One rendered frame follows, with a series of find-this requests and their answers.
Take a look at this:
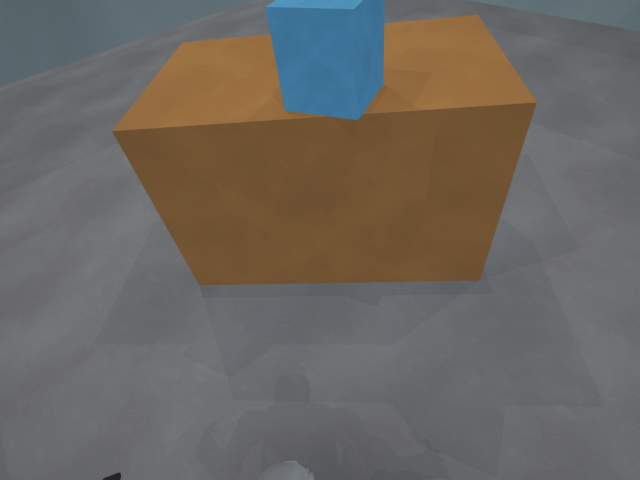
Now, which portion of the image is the carton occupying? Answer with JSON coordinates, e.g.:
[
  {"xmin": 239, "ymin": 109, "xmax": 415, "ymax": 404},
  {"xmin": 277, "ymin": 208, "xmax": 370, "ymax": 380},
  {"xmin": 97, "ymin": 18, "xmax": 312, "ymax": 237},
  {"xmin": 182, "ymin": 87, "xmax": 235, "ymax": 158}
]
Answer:
[{"xmin": 266, "ymin": 0, "xmax": 384, "ymax": 120}]

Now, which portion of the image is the pedestal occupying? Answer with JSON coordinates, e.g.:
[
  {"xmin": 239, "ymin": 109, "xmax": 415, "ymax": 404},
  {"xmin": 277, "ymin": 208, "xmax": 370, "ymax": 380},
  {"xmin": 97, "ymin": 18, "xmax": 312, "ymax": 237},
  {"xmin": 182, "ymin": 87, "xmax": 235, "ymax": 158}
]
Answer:
[{"xmin": 112, "ymin": 15, "xmax": 537, "ymax": 285}]

